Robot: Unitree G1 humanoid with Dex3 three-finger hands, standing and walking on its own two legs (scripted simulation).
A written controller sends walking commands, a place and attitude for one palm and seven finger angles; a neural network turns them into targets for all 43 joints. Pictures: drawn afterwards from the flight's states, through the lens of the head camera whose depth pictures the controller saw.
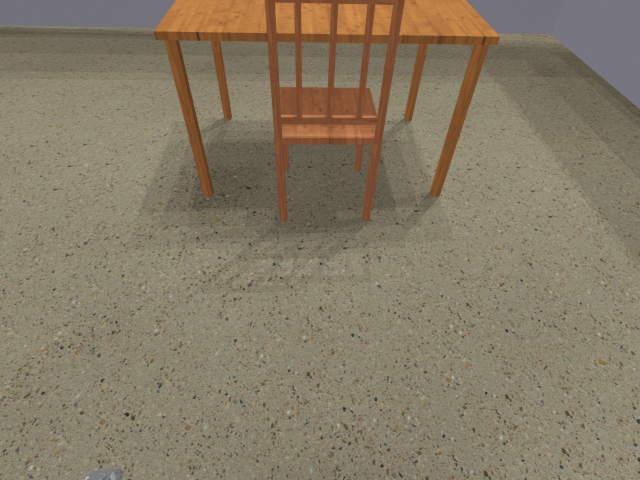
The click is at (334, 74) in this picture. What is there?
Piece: chair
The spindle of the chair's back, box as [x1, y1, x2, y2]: [327, 4, 337, 117]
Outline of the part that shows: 337,4 331,4 327,117 332,116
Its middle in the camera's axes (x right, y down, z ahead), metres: +0.03 -0.57 +1.27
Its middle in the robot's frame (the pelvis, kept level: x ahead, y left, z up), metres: +1.33 +0.04 -0.06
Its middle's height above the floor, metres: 0.71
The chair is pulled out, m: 0.00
